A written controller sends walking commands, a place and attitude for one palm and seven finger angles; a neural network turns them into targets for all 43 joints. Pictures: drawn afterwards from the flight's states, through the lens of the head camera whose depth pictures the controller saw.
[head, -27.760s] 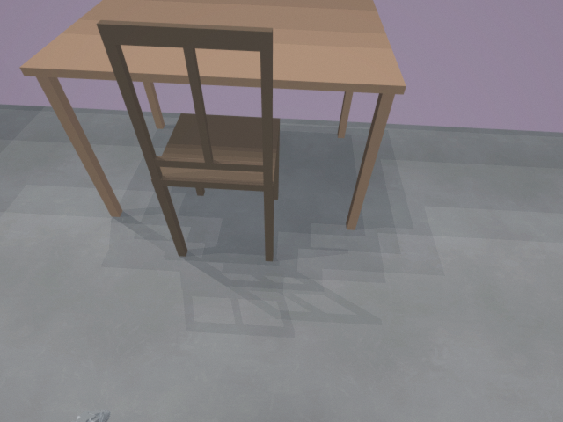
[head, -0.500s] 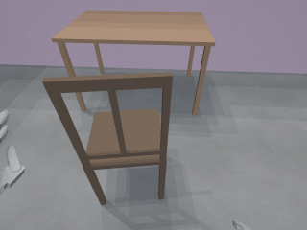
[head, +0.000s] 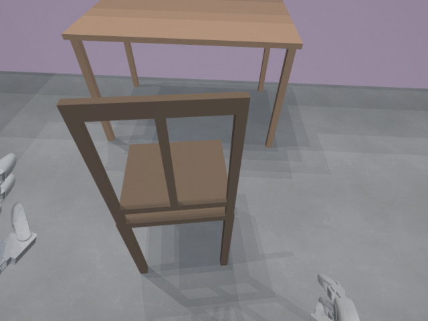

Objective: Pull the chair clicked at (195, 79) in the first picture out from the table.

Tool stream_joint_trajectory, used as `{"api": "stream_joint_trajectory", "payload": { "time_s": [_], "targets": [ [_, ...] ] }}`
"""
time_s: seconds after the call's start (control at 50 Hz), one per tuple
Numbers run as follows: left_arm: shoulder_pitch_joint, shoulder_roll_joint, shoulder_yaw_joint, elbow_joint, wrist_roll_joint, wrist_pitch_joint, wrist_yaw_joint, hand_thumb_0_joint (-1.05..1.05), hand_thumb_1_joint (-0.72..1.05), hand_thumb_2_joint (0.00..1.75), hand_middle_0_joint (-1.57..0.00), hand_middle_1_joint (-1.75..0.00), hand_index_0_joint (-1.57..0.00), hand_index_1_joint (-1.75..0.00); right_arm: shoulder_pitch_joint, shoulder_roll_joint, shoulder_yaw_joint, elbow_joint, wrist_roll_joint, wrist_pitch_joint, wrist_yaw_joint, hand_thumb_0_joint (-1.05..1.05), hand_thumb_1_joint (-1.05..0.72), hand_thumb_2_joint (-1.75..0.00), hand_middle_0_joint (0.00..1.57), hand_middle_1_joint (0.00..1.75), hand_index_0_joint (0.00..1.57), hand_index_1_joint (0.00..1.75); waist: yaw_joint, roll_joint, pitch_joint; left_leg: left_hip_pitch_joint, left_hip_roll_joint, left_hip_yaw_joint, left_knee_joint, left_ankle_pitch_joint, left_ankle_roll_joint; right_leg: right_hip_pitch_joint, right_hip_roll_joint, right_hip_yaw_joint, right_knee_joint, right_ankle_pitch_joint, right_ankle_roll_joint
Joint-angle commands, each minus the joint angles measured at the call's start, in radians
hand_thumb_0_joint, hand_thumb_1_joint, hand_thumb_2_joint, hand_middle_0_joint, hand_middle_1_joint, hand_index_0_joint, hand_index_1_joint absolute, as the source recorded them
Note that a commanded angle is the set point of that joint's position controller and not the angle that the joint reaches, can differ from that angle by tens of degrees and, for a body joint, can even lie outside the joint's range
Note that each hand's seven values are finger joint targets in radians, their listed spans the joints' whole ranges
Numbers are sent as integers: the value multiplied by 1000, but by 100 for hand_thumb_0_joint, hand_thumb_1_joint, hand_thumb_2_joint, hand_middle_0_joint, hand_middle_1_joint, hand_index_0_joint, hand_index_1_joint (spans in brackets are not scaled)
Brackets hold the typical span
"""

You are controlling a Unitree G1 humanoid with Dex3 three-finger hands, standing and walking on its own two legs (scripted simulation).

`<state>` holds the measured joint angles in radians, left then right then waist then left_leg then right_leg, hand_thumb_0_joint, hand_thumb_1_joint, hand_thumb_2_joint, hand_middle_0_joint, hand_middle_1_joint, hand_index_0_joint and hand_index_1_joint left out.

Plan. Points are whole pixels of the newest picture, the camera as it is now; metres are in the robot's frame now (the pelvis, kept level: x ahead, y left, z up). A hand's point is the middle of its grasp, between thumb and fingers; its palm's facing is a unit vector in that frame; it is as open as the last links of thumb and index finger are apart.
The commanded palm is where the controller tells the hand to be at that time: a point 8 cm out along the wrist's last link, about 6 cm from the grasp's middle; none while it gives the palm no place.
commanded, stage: stop stepping back and stand still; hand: left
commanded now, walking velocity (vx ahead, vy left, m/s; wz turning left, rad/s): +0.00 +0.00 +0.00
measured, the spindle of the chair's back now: (168, 167) +0.51 +0.16 -0.06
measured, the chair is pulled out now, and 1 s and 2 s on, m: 0.67 0.67 0.67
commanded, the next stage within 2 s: let the arm hang, fingers relaxed in 0.08 s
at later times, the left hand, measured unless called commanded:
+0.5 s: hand out of the picture +0.05 +0.17 -0.17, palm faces +0.10 -0.98 -0.17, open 6.8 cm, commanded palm none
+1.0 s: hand out of the picture -0.05 +0.13 -0.18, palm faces +0.06 -0.98 -0.17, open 7.4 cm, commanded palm none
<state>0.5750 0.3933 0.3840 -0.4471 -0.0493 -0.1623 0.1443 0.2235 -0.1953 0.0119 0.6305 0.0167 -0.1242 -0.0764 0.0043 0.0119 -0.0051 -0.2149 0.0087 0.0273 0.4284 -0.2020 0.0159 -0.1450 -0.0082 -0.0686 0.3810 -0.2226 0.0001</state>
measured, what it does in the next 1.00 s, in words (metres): stands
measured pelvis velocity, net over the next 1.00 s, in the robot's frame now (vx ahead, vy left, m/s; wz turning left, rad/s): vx -0.01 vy -0.02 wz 0.02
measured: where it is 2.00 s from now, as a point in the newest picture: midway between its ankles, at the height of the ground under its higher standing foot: outside the picture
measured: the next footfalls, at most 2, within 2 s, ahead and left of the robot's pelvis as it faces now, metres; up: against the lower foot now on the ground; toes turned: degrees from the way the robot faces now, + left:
none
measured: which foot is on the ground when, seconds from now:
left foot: down 0.00-1.00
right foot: down 0.00-1.00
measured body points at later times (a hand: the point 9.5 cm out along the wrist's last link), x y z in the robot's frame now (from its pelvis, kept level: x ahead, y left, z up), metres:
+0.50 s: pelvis -0.01 -0.01 -0.01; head +0.00 +0.01 +0.44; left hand +0.04 +0.22 -0.16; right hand +0.03 -0.24 -0.15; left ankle +0.02 +0.11 -0.74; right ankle -0.01 -0.12 -0.74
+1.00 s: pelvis -0.01 -0.02 +0.00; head +0.00 -0.03 +0.44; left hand -0.05 +0.19 -0.16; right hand -0.04 -0.22 -0.17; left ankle +0.02 +0.11 -0.74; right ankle -0.01 -0.12 -0.74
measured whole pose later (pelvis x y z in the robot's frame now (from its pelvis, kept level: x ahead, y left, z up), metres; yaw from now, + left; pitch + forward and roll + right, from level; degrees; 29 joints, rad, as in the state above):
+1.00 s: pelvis -0.01 -0.02 +0.00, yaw +1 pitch -2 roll +0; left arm 0.37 0.11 -0.02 1.09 0.01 0.01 0.03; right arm 0.36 -0.11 0.02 1.09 -0.02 0.00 -0.02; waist 0.00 0.03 0.03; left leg -0.24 0.01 0.00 0.46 -0.20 -0.01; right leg -0.19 -0.01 -0.10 0.47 -0.26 -0.03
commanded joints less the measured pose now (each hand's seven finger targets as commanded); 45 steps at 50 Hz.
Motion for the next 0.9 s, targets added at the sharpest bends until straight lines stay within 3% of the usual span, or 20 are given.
{"api": "stream_joint_trajectory", "payload": {
  "time_s": [0.0,0.14,0.16,0.18,0.2,0.26,0.3,0.32,0.4,0.42,0.48,0.5,0.54,0.6,0.72,0.78,0.88],
  "targets": [
    [-91,188,123,-226,-2,-56,30,0,90,90,-20,-30,-20,-30,-93,-127,-51,-157,0,-50,-17,0,-90,-90,20,30,20,30,-16,66,-55,-23,105,-128,-118,33,13,43,-78,108,-58,123,-14],
    [-63,181,123,-216,-2,-49,34,0,90,90,-20,-30,-20,-30,-87,-122,-48,-159,0,-44,-19,0,-90,-90,20,30,20,30,-17,71,-53,-41,101,-127,-132,18,7,71,-77,98,-70,120,-14],
    [-120,-35,-293,542,89,70,-98,0,90,90,-20,-30,-20,-30,-95,-236,-80,52,-3,-86,82,0,-90,-90,20,30,20,30,-51,51,76,-92,104,-152,12,284,22,-143,-83,6,121,199,-18],
    [-116,-107,-272,584,84,152,-125,0,90,90,-20,-30,-20,-30,-3,-175,-76,95,-18,-14,84,0,-90,-90,20,30,20,30,-36,63,-37,-46,118,-130,-6,321,24,-129,-75,24,108,115,-17],
    [-132,-134,-297,611,76,175,-129,0,90,90,-20,-30,-20,-30,-7,-147,-59,77,-23,18,80,0,-90,-90,20,30,20,30,-22,63,-55,-82,139,-157,-25,222,45,-125,-70,23,125,2,-13],
    [-205,-99,-310,771,83,177,-130,0,90,90,-20,-30,-20,-30,-8,-137,-39,64,-38,73,75,0,-90,-90,20,30,20,30,-4,-151,-44,-119,99,-176,6,136,56,-54,-92,66,73,51,-29],
    [-246,-77,-318,894,83,177,-126,0,90,90,-20,-30,-20,-30,14,-141,-38,91,-39,93,72,0,-90,-90,20,30,20,30,-12,-218,-64,-64,54,-149,53,169,41,-43,-131,96,55,120,-67],
    [-260,-73,-327,951,78,182,-124,0,90,90,-20,-30,-20,-30,16,-134,-34,111,-39,102,70,0,-90,-90,20,30,20,30,-12,-169,-42,-42,45,-137,53,168,38,-57,-135,90,46,111,-76],
    [-243,-64,-357,1174,66,177,-121,0,90,90,-20,-30,-20,-30,30,-120,-17,204,-38,106,65,0,-90,-90,20,30,20,30,-3,89,2,-48,64,-146,-25,148,32,-38,-105,87,36,59,-55],
    [-236,-64,-362,1219,65,176,-121,0,90,90,-20,-30,-20,-30,41,-114,-13,226,-35,109,62,0,-90,-90,20,30,20,30,-2,95,40,-58,65,-148,-39,120,34,-43,-96,82,16,54,-55],
    [-201,-103,-350,1295,63,173,-116,0,90,90,-20,-30,-20,-30,84,-79,-18,269,-42,114,56,0,-90,-90,20,30,20,30,-3,183,14,-58,65,-147,-62,20,31,-17,-95,71,-4,23,-61],
    [-198,-103,-355,1319,61,170,-118,0,90,90,-20,-30,-20,-30,102,-72,-19,283,-41,115,55,0,-90,-90,20,30,20,30,-3,168,5,-55,66,-142,-64,5,30,-10,-97,71,-10,21,-63],
    [-203,-105,-363,1355,59,169,-119,0,90,90,-20,-30,-20,-30,135,-75,-22,306,-37,121,54,0,-90,-90,20,30,20,30,-8,79,37,-69,73,-151,-73,-26,33,-18,-96,64,-26,5,-64],
    [-191,-111,-371,1405,56,166,-119,0,90,90,-20,-30,-20,-30,169,-69,-21,341,-34,121,53,0,-90,-90,20,30,20,30,-10,26,41,-55,70,-144,-67,-40,33,-37,-104,72,-37,-27,-70],
    [-160,-128,-383,1476,55,167,-115,0,90,90,-20,-30,-20,-30,211,-44,-17,397,-32,126,50,0,-90,-90,20,30,20,30,-12,-22,116,-62,65,-121,-67,-95,34,-108,-103,86,-67,-114,-75],
    [-148,-136,-385,1493,56,167,-112,0,90,90,-20,-30,-20,-30,225,-32,-15,414,-34,126,50,0,-90,-90,20,30,20,30,-16,-46,116,-48,63,-111,-53,-92,31,-137,-110,96,-67,-142,-76],
    [-135,-157,-384,1507,56,163,-109,0,90,90,-20,-30,-20,-30,229,-7,-10,434,-32,119,47,0,-90,-90,20,30,20,30,-11,-31,122,-56,63,-108,-52,-44,31,-123,-107,94,-53,-90,-75]
  ]
}}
